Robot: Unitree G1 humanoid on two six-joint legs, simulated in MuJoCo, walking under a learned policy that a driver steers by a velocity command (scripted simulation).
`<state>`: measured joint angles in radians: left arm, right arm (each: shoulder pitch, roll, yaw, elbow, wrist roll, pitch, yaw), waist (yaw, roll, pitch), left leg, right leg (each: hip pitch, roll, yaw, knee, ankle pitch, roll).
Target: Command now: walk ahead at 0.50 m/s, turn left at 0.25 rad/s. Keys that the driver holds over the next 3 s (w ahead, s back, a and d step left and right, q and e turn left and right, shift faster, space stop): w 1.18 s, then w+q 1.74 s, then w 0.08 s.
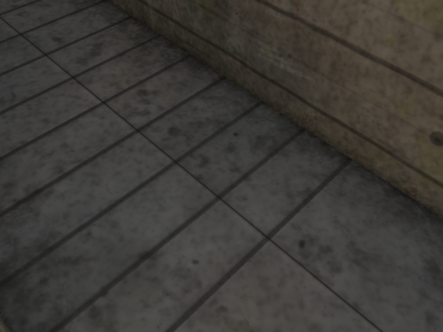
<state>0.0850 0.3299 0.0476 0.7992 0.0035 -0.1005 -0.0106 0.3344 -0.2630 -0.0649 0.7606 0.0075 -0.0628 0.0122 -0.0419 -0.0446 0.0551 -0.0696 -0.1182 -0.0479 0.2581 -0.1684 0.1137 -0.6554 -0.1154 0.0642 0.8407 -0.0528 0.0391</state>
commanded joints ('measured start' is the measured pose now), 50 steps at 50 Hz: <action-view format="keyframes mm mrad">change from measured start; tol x32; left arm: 1 -74 43 5 -64 2 -10 -12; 10 -149 62 6 -100 2 -18 -57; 15 360 97 38 14 -12 -30 -39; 50 119 47 31 -57 -28 24 24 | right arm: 1 -4 -169 -43 -42 2 -15 -11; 50 -80 -170 -20 0 -15 -29 -7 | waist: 1 -4 109 15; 14 136 -162 -442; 25 60 -17 5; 36 19 -49 -97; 39 -26 375 -445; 50 52 121 -45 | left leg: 1 -138 208 -93 -104 262 82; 12 162 285 -116 311 835 38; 15 -543 56 -116 1048 -436 -50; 16 -632 112 -123 1070 -370 -58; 34 -459 189 13 221 201 -99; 37 -128 158 45 219 151 -41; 39 453 494 -580 156 -105 170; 50 -76 341 -151 -115 213 114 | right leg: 1 134 47 -42 -172 252 -3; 10 72 124 -78 -369 -4 -90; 12 357 152 -113 -393 21 -142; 15 1073 -241 663 -464 -156 -403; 21 477 -108 263 -664 -77 -284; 32 556 -75 43 -703 62 -222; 37 639 -53 -24 -333 352 -140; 40 -39 122 64 379 -540 -85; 50 -37 -33 -2 106 -88 -18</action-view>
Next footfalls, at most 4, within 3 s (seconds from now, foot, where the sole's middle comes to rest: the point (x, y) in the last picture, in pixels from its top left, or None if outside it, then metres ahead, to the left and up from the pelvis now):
0.24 right None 0.35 -0.14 -0.79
0.74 left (169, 287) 0.63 0.13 -0.79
1.26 right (238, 211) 0.91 -0.11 -0.79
1.78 left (148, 163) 1.13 0.23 -0.79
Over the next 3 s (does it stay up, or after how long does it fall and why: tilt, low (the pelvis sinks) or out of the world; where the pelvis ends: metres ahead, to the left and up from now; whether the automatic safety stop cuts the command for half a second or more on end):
stays up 1.47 0.53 -0.01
